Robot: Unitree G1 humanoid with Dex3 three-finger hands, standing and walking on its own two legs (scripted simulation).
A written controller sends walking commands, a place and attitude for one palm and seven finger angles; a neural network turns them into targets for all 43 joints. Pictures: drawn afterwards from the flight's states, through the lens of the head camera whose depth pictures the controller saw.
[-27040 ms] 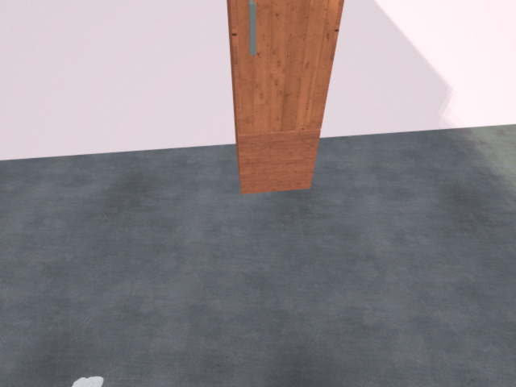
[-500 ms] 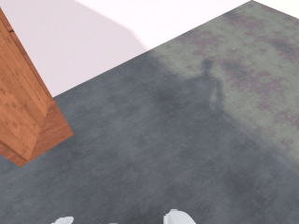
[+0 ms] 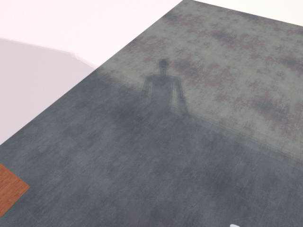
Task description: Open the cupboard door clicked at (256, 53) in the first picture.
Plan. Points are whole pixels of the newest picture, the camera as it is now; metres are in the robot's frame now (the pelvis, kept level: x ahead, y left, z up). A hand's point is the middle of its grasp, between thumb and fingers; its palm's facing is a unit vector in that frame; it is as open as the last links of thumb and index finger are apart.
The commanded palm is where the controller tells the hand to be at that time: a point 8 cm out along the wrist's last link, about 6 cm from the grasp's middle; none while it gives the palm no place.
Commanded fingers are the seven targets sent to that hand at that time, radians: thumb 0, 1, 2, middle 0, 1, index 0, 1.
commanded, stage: walk to a spot facing it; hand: left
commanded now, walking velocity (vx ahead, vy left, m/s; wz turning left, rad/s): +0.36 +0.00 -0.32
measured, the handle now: out of the picture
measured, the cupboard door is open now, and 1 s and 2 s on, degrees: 50 50 50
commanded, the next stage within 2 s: turn to face it in 1.22 s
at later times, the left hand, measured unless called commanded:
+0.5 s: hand (122, 182) +0.28 +0.12 -0.16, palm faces -0.08 -0.98 -0.18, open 7.2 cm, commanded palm none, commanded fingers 0.00 0.90 0.90 -0.20 -0.30 -0.20 -0.30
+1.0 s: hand (146, 130) +0.49 +0.05 -0.15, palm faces -0.01 -0.98 -0.21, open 7.2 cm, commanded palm none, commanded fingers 0.00 0.90 0.90 -0.20 -0.30 -0.20 -0.30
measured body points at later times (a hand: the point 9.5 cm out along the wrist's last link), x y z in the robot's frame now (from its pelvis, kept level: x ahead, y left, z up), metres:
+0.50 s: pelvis +0.20 -0.06 +0.01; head +0.24 -0.06 +0.46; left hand +0.28 +0.17 -0.14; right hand +0.18 -0.31 -0.14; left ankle +0.25 +0.07 -0.70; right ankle +0.16 -0.16 -0.73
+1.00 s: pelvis +0.43 -0.13 +0.01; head +0.46 -0.14 +0.46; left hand +0.49 +0.10 -0.14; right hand +0.42 -0.37 -0.15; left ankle +0.44 +0.01 -0.68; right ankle +0.40 -0.23 -0.73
